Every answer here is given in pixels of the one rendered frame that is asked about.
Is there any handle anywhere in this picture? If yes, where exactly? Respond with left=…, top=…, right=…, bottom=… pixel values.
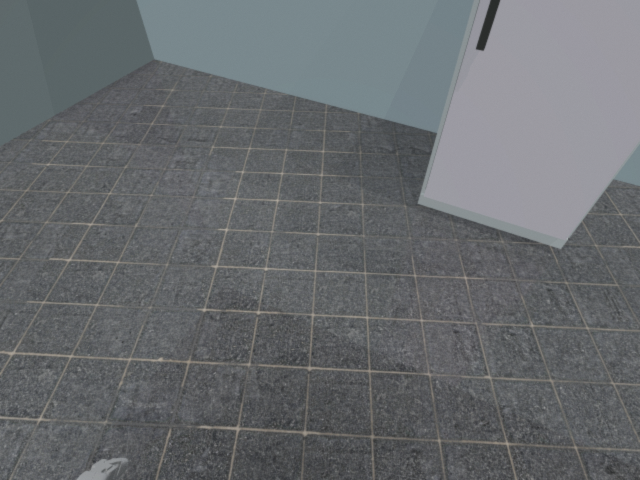
left=476, top=0, right=500, bottom=51

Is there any left robot hand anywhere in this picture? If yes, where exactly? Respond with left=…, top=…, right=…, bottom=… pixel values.
left=77, top=458, right=129, bottom=480

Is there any fridge door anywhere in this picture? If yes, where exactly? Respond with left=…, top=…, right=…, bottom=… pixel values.
left=424, top=0, right=640, bottom=240

